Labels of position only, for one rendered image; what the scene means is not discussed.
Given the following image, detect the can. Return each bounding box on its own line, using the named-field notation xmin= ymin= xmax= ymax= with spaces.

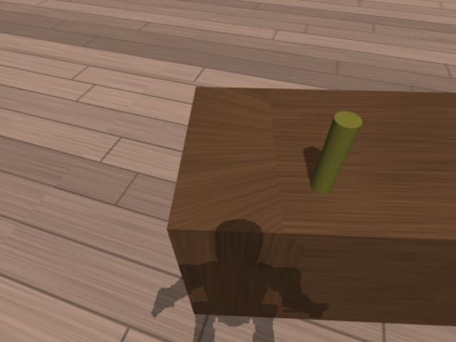
xmin=310 ymin=111 xmax=362 ymax=195

